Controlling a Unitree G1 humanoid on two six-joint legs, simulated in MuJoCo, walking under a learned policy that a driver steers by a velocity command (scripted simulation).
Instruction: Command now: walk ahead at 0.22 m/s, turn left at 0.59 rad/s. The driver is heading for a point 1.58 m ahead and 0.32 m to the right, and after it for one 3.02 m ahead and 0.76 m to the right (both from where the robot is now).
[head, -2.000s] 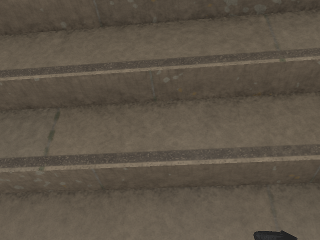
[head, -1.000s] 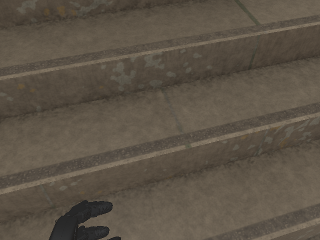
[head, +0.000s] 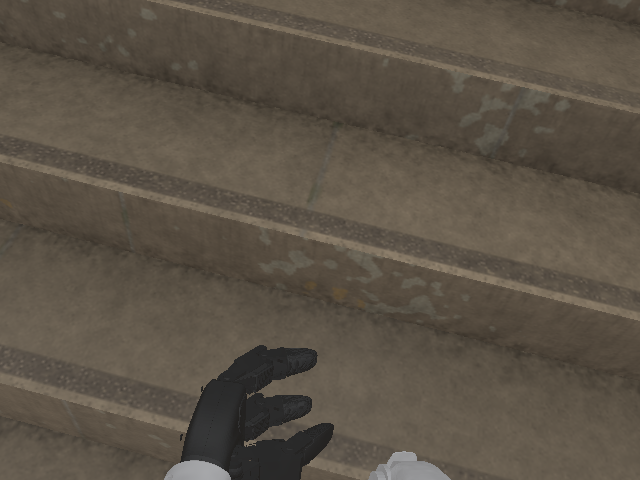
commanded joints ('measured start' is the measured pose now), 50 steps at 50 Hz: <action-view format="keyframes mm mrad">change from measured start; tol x64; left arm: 1 223 301 153 -45 -18 -24 13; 50 234 329 205 -71 4 111 25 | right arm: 1 -222 -285 -72 -136 18 -41 0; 50 -460 -229 -64 -357 8 -33 0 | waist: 1 283 323 -308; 3 275 -437 -527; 50 93 -59 -42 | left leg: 1 99 188 -89 238 1853 36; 3 -482 -153 3 1012 200 -82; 5 -682 -101 -40 1523 -119 -145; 28 -161 459 -214 -76 -35 138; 50 -732 134 123 1033 -165 -214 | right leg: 1 674 17 156 -381 -45 -103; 4 1163 -418 1091 -945 501 -374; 21 723 -281 197 -1053 88 -124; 33 397 -6 204 216 -63 133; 50 910 -255 593 -1014 187 -227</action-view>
